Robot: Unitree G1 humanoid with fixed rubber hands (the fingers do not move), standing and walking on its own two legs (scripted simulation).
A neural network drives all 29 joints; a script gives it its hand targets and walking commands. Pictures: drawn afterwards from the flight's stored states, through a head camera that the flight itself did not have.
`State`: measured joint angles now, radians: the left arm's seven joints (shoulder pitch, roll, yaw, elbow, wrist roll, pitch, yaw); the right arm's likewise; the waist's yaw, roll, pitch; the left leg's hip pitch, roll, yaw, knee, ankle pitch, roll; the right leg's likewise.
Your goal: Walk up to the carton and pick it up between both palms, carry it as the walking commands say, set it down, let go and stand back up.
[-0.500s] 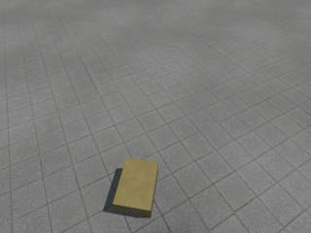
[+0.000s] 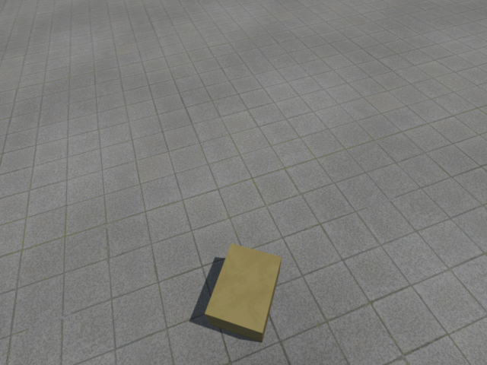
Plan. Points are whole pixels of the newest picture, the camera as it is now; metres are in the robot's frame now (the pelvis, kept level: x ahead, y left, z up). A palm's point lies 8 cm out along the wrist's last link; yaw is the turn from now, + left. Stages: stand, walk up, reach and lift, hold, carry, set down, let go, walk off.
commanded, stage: walk up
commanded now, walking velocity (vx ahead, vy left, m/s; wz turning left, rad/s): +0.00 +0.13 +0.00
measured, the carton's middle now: (245, 290) +0.49 +0.06 -0.70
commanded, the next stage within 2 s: none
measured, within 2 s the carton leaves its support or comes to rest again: neither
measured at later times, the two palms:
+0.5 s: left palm out of the picture -0.02 +0.32 -0.15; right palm out of the picture +0.02 -0.14 -0.14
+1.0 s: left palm out of the picture -0.01 +0.19 -0.13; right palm out of the picture -0.02 -0.24 -0.15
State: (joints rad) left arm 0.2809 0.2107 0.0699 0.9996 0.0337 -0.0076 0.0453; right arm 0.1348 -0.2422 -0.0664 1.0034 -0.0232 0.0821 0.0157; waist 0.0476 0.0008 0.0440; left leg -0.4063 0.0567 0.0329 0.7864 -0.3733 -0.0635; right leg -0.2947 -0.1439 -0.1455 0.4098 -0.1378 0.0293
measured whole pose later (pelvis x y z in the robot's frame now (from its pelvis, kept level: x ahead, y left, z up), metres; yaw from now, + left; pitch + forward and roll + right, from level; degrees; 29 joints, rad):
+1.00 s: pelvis -0.02 -0.02 +0.00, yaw -1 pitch +1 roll +1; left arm 0.31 0.10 0.00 1.08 0.03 -0.04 0.03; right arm 0.25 -0.19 -0.03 1.10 -0.02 0.04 -0.02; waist -0.01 0.06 0.00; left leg -0.30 0.04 0.01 0.67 -0.36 -0.02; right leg -0.16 -0.01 -0.10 0.36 -0.21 -0.03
